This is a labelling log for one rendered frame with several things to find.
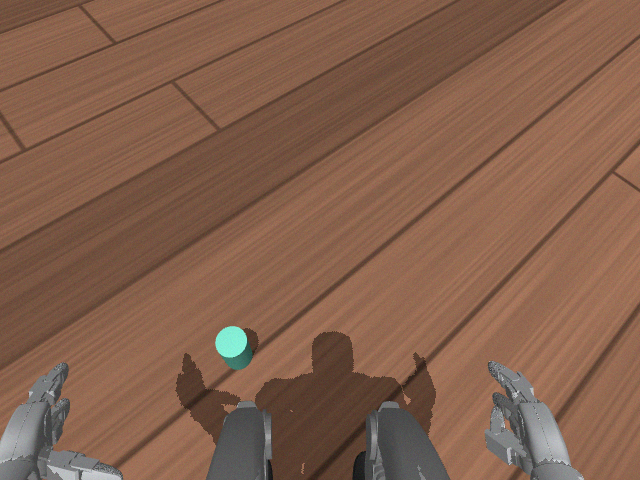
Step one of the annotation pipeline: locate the right robot hand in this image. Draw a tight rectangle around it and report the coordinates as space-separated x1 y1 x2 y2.
484 361 572 475

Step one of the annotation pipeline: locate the right robot arm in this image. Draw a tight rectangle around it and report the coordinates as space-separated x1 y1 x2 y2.
530 463 585 480

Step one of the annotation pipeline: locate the left robot hand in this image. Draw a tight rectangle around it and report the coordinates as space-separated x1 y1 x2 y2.
0 362 123 480

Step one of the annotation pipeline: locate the left robot arm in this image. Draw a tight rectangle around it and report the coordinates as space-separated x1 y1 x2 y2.
0 460 41 480

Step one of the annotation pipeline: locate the can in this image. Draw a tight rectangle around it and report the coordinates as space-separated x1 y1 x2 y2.
215 326 252 370

